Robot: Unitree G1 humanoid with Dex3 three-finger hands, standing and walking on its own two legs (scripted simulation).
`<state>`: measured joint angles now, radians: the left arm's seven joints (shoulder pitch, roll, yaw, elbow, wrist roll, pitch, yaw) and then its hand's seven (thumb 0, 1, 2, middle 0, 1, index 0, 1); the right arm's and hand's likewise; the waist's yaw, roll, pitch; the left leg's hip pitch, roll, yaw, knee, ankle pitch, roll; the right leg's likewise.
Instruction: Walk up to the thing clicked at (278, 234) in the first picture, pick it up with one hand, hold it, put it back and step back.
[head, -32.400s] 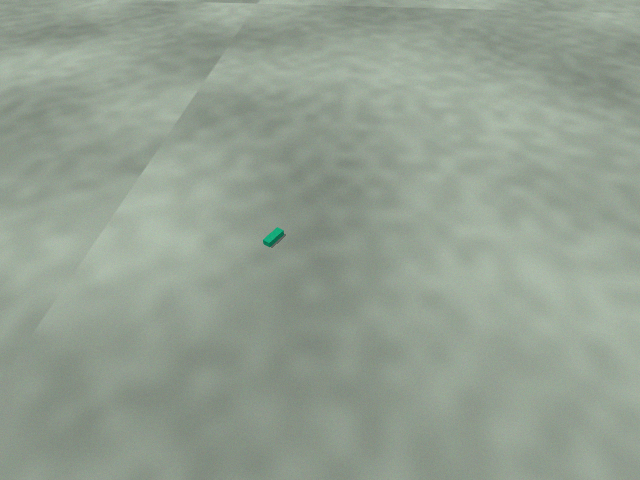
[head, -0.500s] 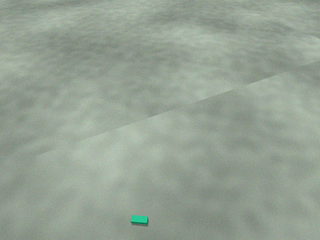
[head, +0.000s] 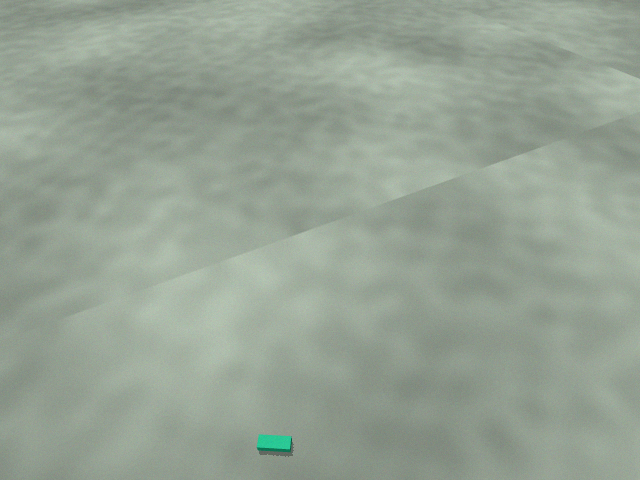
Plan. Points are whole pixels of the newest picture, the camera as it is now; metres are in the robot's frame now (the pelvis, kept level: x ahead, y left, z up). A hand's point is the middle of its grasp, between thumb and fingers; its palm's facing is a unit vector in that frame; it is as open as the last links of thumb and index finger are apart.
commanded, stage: walk up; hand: left
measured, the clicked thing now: (274, 443) +0.44 +0.18 -0.77
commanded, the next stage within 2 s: stand in 0.16 s
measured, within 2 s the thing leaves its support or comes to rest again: neither
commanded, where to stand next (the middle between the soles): +0.05 -0.04 m, yaw -2 degrees
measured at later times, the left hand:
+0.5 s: hand out of the picture +0.07 +0.25 -0.15, palm faces -0.03 -0.94 -0.34, open 7.4 cm
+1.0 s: hand out of the picture +0.06 +0.25 -0.16, palm faces -0.03 -0.94 -0.34, open 7.4 cm
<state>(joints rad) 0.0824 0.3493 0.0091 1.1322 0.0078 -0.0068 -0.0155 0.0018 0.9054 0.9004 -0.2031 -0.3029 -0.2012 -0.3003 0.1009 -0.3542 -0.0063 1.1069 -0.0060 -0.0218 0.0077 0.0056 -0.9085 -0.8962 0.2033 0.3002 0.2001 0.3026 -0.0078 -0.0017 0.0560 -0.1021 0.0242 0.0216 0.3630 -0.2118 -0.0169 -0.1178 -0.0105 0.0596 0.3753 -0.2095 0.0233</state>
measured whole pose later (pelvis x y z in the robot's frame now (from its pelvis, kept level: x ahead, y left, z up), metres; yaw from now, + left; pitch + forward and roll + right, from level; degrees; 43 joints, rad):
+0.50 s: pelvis -0.01 +0.00 +0.00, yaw +0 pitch -2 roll +0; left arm 0.09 0.36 0.00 1.13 0.01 -0.01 -0.01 0.00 0.91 0.90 -0.20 -0.30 -0.20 -0.30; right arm 0.09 -0.35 -0.01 1.14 0.00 0.00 0.01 0.01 -0.91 -0.90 0.20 0.30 0.20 0.30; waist -0.01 -0.01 0.07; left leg -0.10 0.02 0.02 0.32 -0.17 -0.02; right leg -0.12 -0.01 0.05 0.34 -0.18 0.02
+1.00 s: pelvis -0.01 +0.00 +0.00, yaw +1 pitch -2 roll +0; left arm 0.12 0.36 -0.01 1.12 0.01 -0.01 -0.01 0.00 0.91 0.90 -0.20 -0.30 -0.20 -0.30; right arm 0.11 -0.35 -0.01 1.14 -0.01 0.00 0.01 0.01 -0.91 -0.90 0.20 0.30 0.20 0.30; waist -0.01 -0.01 0.06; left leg -0.11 0.02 0.01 0.32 -0.17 -0.02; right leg -0.12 -0.01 0.05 0.34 -0.17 0.02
